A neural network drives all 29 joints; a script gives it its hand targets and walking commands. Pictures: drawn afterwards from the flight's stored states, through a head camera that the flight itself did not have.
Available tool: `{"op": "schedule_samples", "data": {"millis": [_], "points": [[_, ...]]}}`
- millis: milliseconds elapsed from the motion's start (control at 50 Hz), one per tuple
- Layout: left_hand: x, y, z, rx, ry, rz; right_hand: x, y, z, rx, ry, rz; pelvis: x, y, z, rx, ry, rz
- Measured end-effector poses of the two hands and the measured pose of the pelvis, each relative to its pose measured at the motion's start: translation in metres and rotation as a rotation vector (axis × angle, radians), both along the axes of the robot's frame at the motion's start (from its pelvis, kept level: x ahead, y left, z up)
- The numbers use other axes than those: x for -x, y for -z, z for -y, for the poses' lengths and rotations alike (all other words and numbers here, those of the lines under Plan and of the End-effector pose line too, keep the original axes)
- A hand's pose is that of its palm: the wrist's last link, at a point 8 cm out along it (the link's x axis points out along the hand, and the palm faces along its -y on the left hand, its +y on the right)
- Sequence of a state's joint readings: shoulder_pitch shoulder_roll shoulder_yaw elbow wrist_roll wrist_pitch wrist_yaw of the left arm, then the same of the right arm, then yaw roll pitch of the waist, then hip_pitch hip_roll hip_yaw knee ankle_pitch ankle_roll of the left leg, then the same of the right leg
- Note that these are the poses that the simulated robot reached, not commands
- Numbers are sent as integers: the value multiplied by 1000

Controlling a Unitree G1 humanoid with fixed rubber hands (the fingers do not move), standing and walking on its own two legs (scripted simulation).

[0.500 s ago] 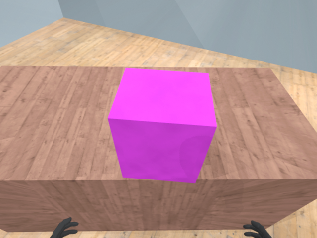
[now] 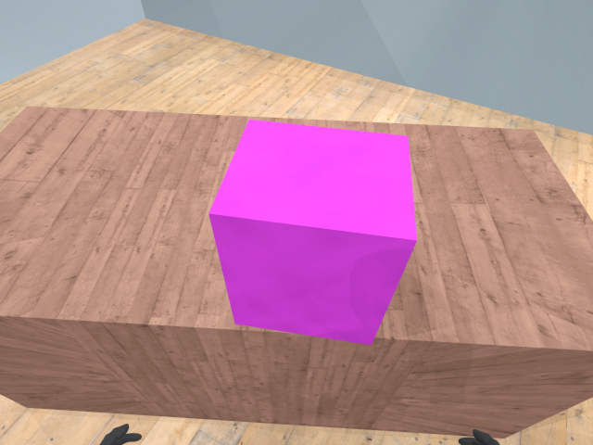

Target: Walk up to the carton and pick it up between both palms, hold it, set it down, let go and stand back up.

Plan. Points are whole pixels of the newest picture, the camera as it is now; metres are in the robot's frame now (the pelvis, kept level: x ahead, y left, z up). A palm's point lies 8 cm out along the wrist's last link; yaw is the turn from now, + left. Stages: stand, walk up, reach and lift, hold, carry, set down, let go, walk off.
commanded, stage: walk up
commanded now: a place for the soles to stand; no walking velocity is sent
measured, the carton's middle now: (313, 238) +0.42 -0.03 +0.03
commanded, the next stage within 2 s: reach and lift in 0.54 s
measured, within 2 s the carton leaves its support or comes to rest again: neither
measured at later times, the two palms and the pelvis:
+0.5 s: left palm out of the picture +0.10 +0.28 -0.09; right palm out of the picture +0.14 -0.26 -0.08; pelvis +0.00 +0.00 +0.00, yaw +4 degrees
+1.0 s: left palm (108, 415) +0.18 +0.25 -0.05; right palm (490, 406) +0.18 -0.25 -0.04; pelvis +0.02 -0.02 +0.01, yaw -3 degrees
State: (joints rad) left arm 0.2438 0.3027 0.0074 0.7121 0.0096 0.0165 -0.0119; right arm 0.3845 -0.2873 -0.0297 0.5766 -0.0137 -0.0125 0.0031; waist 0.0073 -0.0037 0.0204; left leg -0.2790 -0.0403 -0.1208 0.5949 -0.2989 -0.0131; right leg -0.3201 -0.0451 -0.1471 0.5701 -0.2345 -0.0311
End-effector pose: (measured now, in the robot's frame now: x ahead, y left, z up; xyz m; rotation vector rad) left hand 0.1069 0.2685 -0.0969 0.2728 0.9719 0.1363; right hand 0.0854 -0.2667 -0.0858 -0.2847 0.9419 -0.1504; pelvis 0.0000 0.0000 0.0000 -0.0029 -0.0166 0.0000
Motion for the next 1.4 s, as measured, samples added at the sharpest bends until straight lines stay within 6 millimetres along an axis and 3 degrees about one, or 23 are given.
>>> {"op": "schedule_samples", "data": {"millis": [300,580,680,800,960,1200,1400], "points": [[-8,-4,-5,-10,-33,37,-44,-6,-2,10,-68,62,-6,2,3,6,-44,-4],[7,-2,-12,-27,-77,11,-53,-5,0,29,-99,93,0,5,5,9,-47,6],[-29,-16,-2,-47,-88,49,-64,9,2,-12,-77,158,5,9,10,8,9,35],[-72,-41,15,7,-64,155,-84,-24,-9,-37,-89,307,-1,-1,21,-18,31,65],[-76,-41,16,51,-81,161,-94,-44,-7,-19,-51,329,-14,-10,20,-11,44,83],[-94,-57,-2,80,-19,284,-108,-46,-55,-101,7,410,-34,-16,-10,7,63,52],[-117,-66,9,142,39,409,-114,-60,-50,-76,52,494,-49,-17,-34,27,81,63]]}}
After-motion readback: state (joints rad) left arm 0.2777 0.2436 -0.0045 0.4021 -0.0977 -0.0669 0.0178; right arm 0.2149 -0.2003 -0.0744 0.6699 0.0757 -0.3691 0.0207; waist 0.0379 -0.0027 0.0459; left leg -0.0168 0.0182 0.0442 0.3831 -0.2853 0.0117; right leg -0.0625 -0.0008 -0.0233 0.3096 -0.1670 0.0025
